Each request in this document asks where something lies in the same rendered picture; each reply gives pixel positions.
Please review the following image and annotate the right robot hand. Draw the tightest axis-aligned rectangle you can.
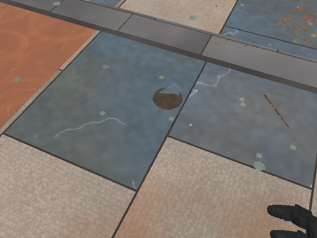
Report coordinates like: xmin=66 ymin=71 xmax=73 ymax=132
xmin=267 ymin=204 xmax=317 ymax=238

